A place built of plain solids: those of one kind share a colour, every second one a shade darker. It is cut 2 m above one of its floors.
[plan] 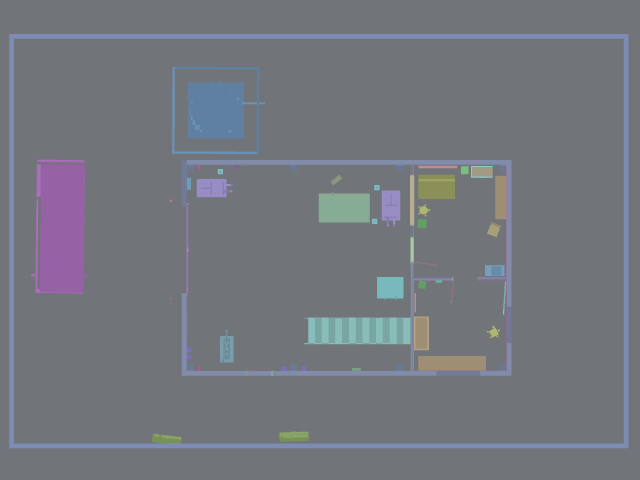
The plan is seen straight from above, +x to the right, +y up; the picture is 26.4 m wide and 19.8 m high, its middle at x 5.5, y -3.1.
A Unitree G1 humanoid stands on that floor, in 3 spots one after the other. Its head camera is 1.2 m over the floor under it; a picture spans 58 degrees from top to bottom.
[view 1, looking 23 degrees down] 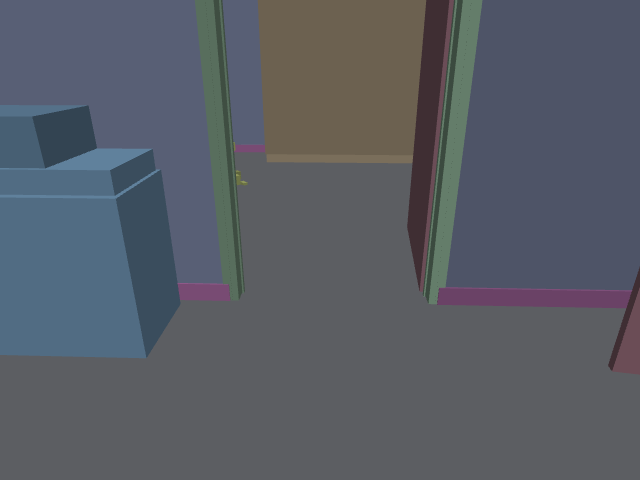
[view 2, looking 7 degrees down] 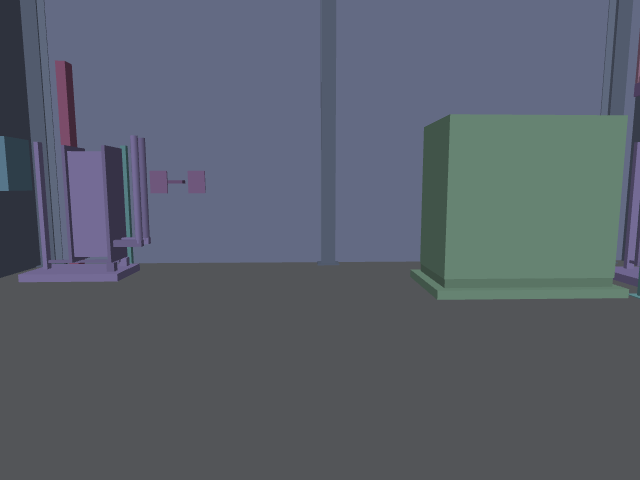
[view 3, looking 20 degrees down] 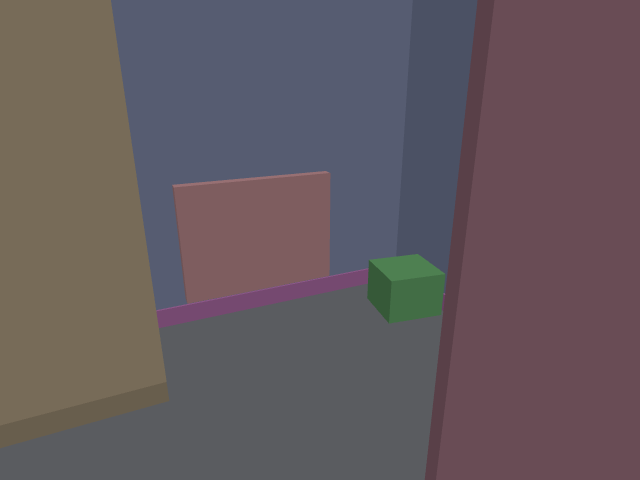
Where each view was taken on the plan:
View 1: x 11.50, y -2.65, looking -88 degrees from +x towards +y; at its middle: ground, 3.07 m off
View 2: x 4.04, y -6.85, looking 88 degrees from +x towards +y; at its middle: wall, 6.91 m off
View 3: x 11.50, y -6.30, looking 155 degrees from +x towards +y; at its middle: radiator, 2.40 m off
